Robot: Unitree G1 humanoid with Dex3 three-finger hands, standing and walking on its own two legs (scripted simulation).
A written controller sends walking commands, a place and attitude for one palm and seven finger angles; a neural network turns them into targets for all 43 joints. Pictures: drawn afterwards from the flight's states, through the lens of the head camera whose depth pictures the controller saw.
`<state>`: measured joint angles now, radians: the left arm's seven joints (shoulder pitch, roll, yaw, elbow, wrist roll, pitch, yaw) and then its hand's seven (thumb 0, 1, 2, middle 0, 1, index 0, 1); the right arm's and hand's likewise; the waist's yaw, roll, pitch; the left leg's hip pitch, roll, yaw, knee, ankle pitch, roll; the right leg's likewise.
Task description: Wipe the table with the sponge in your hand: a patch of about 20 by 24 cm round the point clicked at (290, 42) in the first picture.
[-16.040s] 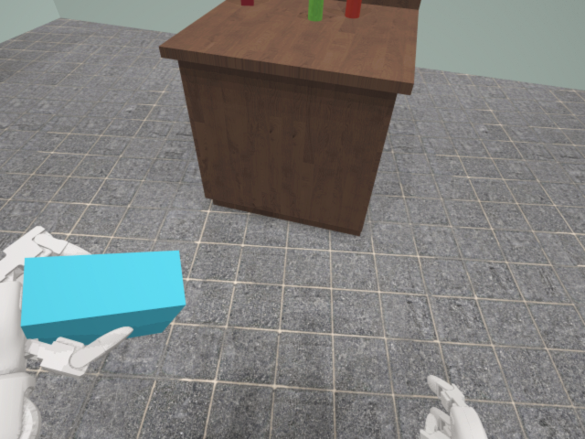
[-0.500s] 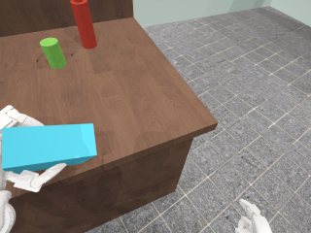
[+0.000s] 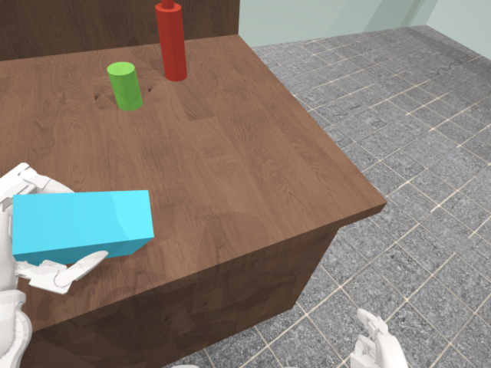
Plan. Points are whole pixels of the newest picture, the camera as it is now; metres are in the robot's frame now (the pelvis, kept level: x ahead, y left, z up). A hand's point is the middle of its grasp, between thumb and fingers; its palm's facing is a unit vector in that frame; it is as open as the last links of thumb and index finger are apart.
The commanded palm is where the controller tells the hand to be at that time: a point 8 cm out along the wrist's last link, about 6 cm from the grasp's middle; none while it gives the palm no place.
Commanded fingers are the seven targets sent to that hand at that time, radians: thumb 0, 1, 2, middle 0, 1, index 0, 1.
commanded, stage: shuffle to correct the standing spot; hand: left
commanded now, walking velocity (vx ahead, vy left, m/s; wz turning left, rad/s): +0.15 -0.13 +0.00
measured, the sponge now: (104, 228) +0.25 +0.21 +0.14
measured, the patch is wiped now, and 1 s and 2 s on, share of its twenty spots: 0.00 0.00 0.00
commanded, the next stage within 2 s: come to a stop and stand still in 0.30 s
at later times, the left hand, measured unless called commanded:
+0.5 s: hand (98, 222) +0.24 +0.20 +0.17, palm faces +0.36 -0.89 -0.29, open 9.9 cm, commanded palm +0.18 +0.25 +0.19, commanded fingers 0.00 0.10 1.30 -1.20 -1.60 -1.20 -1.60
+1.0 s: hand (58, 222) +0.23 +0.24 +0.17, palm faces +0.37 -0.89 -0.27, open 9.9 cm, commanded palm +0.16 +0.28 +0.19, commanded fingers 0.00 0.10 1.30 -1.20 -1.60 -1.20 -1.60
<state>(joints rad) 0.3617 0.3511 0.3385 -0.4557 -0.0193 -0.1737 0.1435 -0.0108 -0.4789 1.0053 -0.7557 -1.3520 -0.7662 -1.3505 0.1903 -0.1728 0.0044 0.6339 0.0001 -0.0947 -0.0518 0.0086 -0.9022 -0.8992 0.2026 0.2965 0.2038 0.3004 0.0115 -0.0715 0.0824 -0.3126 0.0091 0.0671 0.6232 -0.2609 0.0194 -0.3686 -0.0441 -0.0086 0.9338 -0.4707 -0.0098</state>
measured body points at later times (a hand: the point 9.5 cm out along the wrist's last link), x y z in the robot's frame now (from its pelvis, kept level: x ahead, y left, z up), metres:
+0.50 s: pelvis +0.02 -0.03 +0.01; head +0.01 -0.01 +0.46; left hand +0.22 +0.25 +0.18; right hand +0.17 -0.27 -0.07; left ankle +0.03 +0.11 -0.72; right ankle +0.02 -0.08 -0.72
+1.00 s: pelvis -0.01 +0.01 +0.02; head +0.01 +0.03 +0.46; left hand +0.21 +0.29 +0.19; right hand +0.15 -0.22 -0.06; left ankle +0.03 +0.09 -0.72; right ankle +0.02 -0.08 -0.72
